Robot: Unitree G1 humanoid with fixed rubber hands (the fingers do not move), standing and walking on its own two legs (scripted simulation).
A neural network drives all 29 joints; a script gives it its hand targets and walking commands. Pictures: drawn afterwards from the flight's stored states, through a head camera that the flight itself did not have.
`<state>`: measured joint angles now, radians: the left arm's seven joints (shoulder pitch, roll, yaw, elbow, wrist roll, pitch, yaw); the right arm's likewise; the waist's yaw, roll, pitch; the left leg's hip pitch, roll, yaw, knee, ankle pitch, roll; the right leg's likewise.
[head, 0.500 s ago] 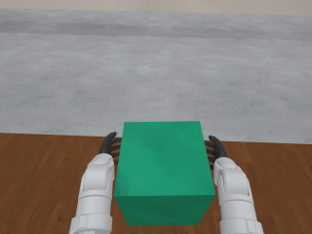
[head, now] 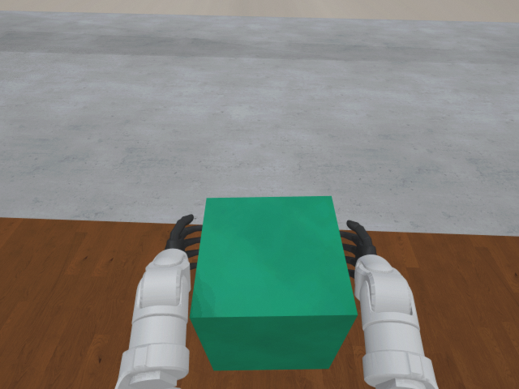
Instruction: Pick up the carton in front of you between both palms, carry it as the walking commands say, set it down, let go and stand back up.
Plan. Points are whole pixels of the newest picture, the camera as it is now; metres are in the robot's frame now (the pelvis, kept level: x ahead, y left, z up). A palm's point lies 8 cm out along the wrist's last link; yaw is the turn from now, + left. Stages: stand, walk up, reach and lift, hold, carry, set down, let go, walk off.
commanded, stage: hold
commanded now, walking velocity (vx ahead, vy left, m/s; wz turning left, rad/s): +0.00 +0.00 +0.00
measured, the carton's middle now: (270, 287) +0.29 +0.00 -0.02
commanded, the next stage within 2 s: carry in 0.36 s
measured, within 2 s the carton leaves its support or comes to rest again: neither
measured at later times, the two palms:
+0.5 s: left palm (178, 250) +0.31 +0.15 +0.06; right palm (364, 256) +0.30 -0.15 +0.05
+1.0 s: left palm (190, 169) +0.48 +0.16 +0.08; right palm (340, 169) +0.49 -0.14 +0.08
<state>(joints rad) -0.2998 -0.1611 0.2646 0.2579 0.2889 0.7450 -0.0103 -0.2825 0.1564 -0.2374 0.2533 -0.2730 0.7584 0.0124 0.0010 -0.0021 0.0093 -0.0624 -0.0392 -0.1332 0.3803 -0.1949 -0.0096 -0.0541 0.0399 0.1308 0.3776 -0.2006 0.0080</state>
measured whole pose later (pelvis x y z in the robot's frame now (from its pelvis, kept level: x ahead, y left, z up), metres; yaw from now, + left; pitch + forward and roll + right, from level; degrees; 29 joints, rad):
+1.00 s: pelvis +0.22 +0.00 +0.00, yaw +2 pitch +6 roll +1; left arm -0.15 -0.13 0.09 -0.36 0.11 1.20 0.10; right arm -0.13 0.13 -0.11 -0.37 -0.08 1.22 -0.10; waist 0.01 -0.03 -0.11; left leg -0.50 0.04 0.12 0.96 -0.43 0.01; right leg -0.12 -0.03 -0.16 0.35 -0.34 -0.02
